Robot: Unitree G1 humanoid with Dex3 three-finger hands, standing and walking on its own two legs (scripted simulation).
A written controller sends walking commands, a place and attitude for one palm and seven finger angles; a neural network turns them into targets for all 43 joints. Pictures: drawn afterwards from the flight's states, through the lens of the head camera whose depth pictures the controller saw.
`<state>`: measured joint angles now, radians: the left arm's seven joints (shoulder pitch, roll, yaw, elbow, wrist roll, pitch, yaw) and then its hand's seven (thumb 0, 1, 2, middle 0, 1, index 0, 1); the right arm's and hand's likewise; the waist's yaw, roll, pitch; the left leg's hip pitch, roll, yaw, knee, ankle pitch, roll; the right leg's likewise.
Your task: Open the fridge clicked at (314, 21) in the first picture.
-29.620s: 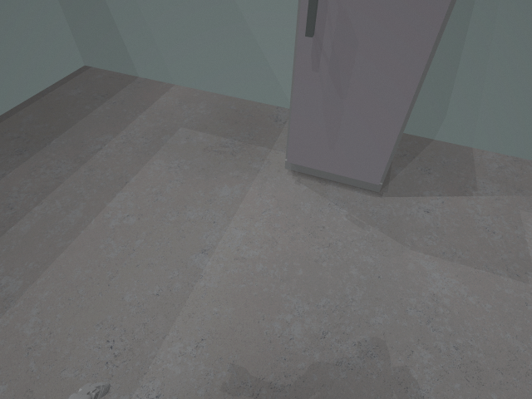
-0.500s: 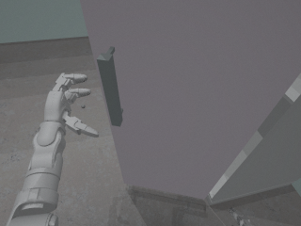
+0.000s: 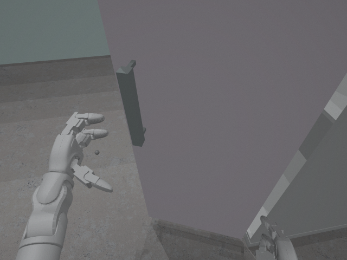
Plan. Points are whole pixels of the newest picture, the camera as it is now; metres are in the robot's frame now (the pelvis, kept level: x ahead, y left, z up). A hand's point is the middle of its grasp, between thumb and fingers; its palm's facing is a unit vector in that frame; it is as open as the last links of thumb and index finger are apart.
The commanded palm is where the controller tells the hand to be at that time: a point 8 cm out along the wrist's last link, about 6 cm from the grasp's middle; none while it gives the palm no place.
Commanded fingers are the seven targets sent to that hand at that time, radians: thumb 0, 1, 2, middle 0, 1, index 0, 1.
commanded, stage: slip the hand off the handle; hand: left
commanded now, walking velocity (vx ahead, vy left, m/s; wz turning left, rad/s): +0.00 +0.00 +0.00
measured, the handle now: (135, 106) +0.45 +0.15 +0.13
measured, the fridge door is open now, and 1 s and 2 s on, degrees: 66 66 66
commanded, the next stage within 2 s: draw the hand back to the body in 0.10 s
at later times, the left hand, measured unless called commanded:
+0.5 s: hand (79, 163) +0.26 +0.22 +0.14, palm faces +0.09 -1.00 -0.03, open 14.7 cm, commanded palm +0.22 +0.26 +0.15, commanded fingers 0.00 -0.55 0.20 -0.25 -1.15 -0.25 -1.15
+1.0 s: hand (52, 172) +0.23 +0.26 +0.15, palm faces +0.37 -0.88 -0.29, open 13.0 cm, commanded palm +0.18 +0.30 +0.17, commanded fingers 0.00 0.17 0.55 -0.22 -0.73 -0.22 -0.73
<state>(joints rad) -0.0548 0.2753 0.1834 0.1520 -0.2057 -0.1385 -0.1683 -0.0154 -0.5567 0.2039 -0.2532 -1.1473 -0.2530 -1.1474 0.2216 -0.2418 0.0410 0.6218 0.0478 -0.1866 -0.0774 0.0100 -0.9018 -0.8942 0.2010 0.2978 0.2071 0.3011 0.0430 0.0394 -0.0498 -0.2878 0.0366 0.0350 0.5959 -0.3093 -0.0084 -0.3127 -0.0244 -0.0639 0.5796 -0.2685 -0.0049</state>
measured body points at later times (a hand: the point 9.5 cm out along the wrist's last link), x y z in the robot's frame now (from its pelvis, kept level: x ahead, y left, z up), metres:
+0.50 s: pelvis +0.01 +0.00 +0.00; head -0.02 -0.02 +0.45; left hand +0.25 +0.27 +0.15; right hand +0.21 -0.22 -0.06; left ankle +0.00 +0.12 -0.73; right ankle +0.02 -0.12 -0.73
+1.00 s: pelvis +0.01 +0.02 +0.01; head +0.00 +0.01 +0.46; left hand +0.20 +0.30 +0.16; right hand +0.20 -0.20 -0.07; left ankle +0.00 +0.12 -0.73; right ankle +0.02 -0.12 -0.73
